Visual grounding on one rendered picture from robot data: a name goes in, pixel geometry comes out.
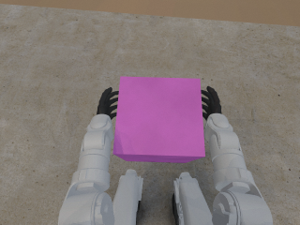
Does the robot right forearm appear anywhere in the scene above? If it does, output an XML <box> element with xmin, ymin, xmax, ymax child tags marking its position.
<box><xmin>203</xmin><ymin>113</ymin><xmax>273</xmax><ymax>222</ymax></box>

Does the left robot upper arm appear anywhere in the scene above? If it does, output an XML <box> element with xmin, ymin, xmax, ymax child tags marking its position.
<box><xmin>58</xmin><ymin>191</ymin><xmax>115</xmax><ymax>225</ymax></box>

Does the robot thigh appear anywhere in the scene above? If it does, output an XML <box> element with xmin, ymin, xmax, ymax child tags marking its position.
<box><xmin>173</xmin><ymin>176</ymin><xmax>214</xmax><ymax>225</ymax></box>
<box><xmin>112</xmin><ymin>173</ymin><xmax>143</xmax><ymax>225</ymax></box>

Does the carton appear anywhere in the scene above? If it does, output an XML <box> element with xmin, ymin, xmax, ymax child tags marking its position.
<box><xmin>112</xmin><ymin>76</ymin><xmax>205</xmax><ymax>163</ymax></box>

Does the left robot thigh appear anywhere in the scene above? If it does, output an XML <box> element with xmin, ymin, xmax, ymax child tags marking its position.
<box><xmin>112</xmin><ymin>173</ymin><xmax>143</xmax><ymax>225</ymax></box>

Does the right robot thigh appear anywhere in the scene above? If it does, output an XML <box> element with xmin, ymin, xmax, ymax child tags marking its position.
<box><xmin>173</xmin><ymin>176</ymin><xmax>214</xmax><ymax>225</ymax></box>

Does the robot right hand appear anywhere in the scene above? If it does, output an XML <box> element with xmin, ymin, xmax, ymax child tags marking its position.
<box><xmin>201</xmin><ymin>86</ymin><xmax>222</xmax><ymax>121</ymax></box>

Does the robot left forearm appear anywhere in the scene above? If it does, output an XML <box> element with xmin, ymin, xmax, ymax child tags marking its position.
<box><xmin>58</xmin><ymin>113</ymin><xmax>114</xmax><ymax>225</ymax></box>

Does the robot left hand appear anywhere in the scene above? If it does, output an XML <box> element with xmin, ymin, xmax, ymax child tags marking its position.
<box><xmin>97</xmin><ymin>87</ymin><xmax>119</xmax><ymax>120</ymax></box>

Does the right robot upper arm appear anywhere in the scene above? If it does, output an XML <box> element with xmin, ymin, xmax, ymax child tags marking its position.
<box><xmin>212</xmin><ymin>190</ymin><xmax>273</xmax><ymax>225</ymax></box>

